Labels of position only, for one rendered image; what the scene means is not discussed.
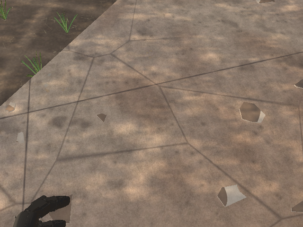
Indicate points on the left robot hand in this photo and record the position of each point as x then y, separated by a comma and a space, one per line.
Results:
38, 209

